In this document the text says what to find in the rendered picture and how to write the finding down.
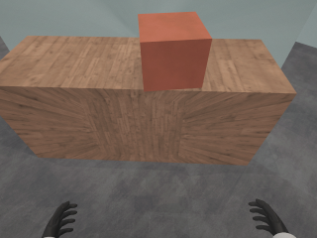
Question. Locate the carton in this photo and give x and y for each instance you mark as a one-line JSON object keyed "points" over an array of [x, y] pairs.
{"points": [[175, 48]]}

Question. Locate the left robot hand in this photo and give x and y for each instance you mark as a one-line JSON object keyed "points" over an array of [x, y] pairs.
{"points": [[56, 222]]}

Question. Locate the right robot hand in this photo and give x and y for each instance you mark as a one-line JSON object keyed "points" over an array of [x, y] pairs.
{"points": [[275, 225]]}

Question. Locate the pedestal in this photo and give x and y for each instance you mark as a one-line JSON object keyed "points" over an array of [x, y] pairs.
{"points": [[83, 98]]}

